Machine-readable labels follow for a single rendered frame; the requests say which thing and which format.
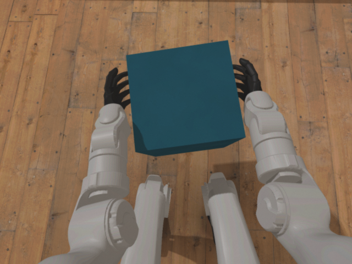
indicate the robot left forearm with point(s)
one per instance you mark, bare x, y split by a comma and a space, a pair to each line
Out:
107, 171

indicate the carton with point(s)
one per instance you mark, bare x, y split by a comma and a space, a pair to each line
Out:
184, 99

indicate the robot right forearm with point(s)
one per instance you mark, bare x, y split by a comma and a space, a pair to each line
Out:
276, 156

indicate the right robot hand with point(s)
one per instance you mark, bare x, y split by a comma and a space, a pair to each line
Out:
249, 78

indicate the robot left thigh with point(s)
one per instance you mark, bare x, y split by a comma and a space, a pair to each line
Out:
151, 207

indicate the left robot hand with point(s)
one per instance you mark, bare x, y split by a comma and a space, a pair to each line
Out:
112, 89

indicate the right robot upper arm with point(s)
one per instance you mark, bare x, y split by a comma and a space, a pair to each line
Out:
298, 216

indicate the robot left shin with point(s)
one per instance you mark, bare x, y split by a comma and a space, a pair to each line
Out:
142, 186

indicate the left robot upper arm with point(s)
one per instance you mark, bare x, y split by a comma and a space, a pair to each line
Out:
99, 233

